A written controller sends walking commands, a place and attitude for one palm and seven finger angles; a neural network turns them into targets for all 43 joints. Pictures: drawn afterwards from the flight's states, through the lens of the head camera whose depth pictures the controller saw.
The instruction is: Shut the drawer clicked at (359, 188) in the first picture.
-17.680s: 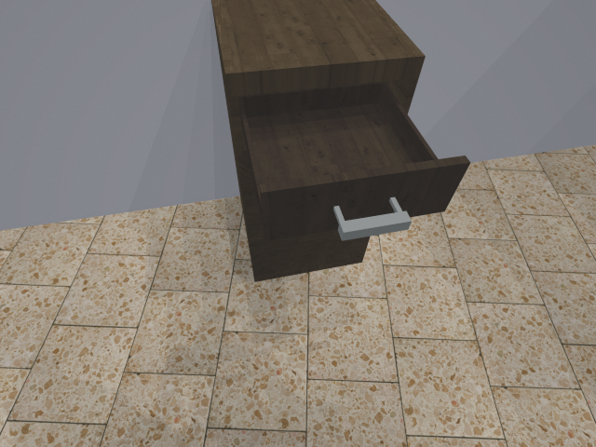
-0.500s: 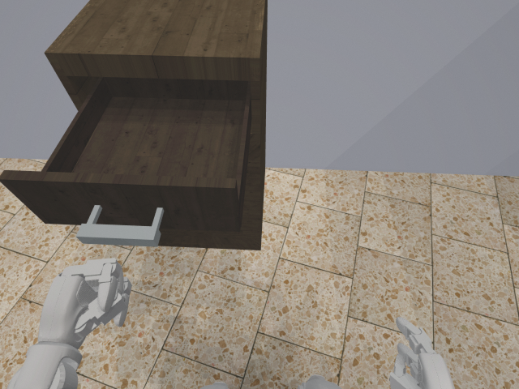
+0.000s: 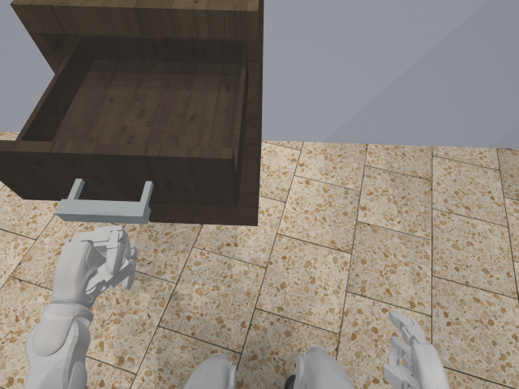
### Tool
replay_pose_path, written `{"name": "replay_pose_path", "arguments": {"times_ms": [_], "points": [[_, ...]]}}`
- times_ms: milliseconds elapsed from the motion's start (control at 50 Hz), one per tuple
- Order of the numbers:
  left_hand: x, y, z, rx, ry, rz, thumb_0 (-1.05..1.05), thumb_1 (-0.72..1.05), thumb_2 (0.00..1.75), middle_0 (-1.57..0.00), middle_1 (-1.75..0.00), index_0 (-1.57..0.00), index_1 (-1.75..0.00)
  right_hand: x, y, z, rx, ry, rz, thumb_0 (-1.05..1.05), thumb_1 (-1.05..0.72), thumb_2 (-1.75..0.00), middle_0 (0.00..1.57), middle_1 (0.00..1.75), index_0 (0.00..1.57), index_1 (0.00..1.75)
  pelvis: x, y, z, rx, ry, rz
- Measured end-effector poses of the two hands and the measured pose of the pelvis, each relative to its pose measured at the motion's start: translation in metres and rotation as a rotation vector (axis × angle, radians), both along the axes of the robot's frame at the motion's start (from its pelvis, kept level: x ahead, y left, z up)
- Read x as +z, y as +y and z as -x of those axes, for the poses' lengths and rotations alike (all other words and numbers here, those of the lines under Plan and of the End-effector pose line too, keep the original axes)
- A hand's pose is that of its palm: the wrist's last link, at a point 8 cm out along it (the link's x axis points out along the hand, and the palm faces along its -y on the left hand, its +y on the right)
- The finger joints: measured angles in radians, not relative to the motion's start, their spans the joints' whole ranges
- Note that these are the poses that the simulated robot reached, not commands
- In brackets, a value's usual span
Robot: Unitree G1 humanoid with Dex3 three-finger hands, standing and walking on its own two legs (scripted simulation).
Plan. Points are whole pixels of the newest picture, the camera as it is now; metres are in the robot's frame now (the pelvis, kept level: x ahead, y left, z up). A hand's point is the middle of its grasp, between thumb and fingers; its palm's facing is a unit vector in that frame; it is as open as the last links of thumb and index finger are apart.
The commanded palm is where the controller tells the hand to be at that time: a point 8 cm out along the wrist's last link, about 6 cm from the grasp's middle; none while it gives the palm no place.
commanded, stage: bring the fist close to the handle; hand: left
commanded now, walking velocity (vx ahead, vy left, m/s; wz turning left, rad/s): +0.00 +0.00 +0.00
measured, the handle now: (109, 198) +0.39 +0.26 +0.04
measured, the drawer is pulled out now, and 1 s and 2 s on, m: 0.29 0.25 0.13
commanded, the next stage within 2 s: push the drawer shut in 0.36 s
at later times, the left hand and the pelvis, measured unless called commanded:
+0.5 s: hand (125, 265) +0.28 +0.20 +0.04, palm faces -0.02 -1.00 -0.04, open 3.3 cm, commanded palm +0.26 +0.26 +0.04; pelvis +0.00 +0.02 +0.00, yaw +0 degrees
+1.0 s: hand (136, 230) +0.34 +0.20 +0.03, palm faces +0.00 -1.00 -0.04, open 3.2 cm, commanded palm +0.33 +0.25 +0.04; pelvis +0.00 +0.01 +0.00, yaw +1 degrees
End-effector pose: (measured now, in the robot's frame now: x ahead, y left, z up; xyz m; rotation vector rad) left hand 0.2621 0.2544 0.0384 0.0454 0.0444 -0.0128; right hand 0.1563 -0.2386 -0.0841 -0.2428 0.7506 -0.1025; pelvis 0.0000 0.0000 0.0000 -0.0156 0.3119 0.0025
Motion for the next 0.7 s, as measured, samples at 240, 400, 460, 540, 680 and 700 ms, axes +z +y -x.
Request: {"name": "replay_pose_path", "arguments": {"times_ms": [240,400,460,540,680,700], "points": [[0.002,0.006,0.003,-0.001,-0.004,0.005,0.01,0.9,0.9,-1.39,-1.6,-1.4,-1.6,-0.001,0.006,0.008,-0.015,0.031,0.007,0.01,-0.91,-0.9,0.2,0.3,0.2,0.3,-0.001,0.009,0.001,0.003,0.007,0.009],[0.002,0.002,0.001,-0.014,-0.013,0.009,0.01,0.9,0.9,-1.39,-1.6,-1.4,-1.6,0.002,0.012,0.003,-0.011,0.021,0.013,0.01,-0.91,-0.9,0.2,0.3,0.2,0.3,-0.001,0.014,0.001,0.003,0.008,0.013],[0.003,0.002,0.001,-0.014,-0.017,0.006,0.01,0.9,0.9,-1.39,-1.6,-1.4,-1.6,0.003,0.015,0.001,-0.008,0.02,0.01,0.01,-0.91,-0.9,0.2,0.3,0.21,0.3,-0.001,0.015,0.0,0.002,0.009,0.014],[-0.001,0.004,-0.001,-0.001,-0.005,0.003,0.01,0.9,0.9,-1.4,-1.6,-1.4,-1.6,0.003,0.018,-0.002,-0.002,0.023,0.009,0.01,-0.91,-0.9,0.2,0.3,0.21,0.3,-0.001,0.017,-0.001,0.005,0.011,0.016],[-0.001,0.006,-0.021,-0.003,-0.027,0.001,0.01,0.9,0.9,-1.4,-1.6,-1.4,-1.6,-0.003,0.018,-0.003,-0.001,0.048,0.019,0.01,-0.91,-0.9,0.2,0.3,0.21,0.3,-0.003,0.017,-0.001,0.008,0.022,0.02],[-0.001,0.006,-0.023,-0.008,-0.029,0.0,0.02,0.89,0.91,-1.4,-1.6,-1.4,-1.6,-0.003,0.018,-0.002,-0.003,0.052,0.019,0.01,-0.91,-0.9,0.2,0.3,0.21,0.3,-0.003,0.017,-0.002,0.008,0.023,0.021]]}}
